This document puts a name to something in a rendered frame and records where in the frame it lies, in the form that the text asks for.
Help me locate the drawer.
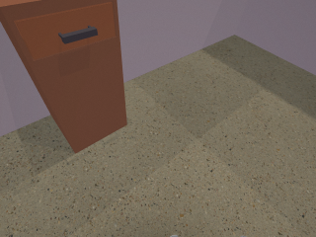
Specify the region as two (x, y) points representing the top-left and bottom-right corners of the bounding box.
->
(14, 2), (116, 60)

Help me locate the handle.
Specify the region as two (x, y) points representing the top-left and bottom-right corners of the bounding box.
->
(58, 25), (98, 44)

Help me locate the cabinet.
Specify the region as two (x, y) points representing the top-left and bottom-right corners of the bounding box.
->
(0, 0), (127, 154)

